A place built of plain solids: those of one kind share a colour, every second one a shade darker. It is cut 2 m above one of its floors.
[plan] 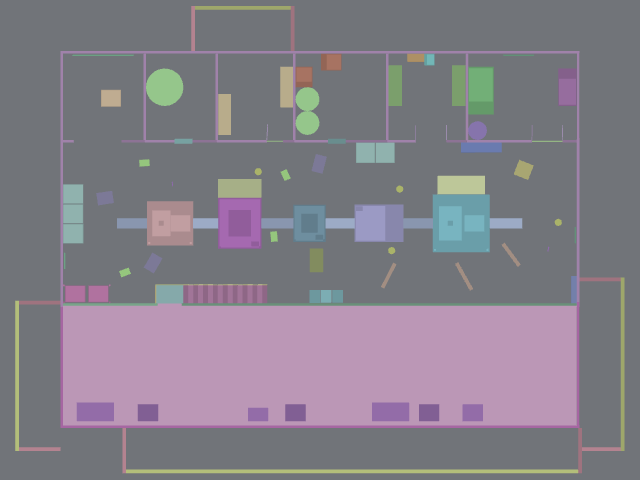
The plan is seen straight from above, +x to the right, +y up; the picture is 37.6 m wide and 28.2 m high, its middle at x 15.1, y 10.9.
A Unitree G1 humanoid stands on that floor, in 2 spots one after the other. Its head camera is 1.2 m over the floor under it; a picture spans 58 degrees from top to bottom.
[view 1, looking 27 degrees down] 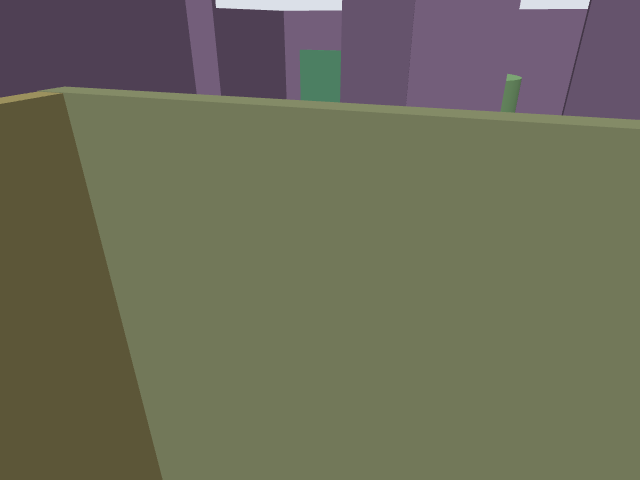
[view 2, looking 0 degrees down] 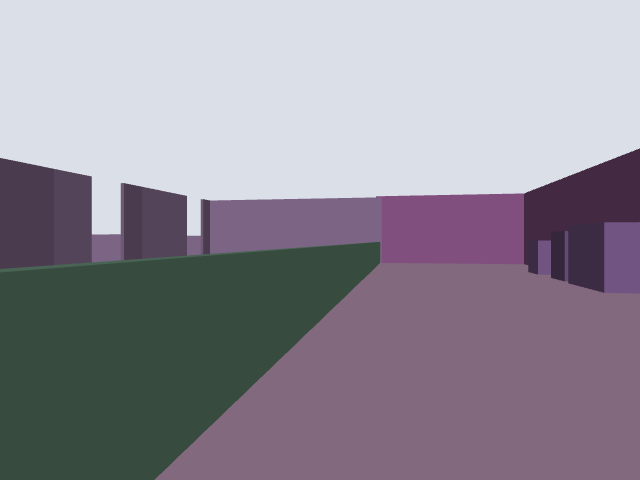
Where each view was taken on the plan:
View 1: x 6.07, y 7.71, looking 109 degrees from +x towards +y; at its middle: mezz_cheek_landing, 0.63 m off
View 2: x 7.27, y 5.81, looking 11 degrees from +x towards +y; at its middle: wall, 23.35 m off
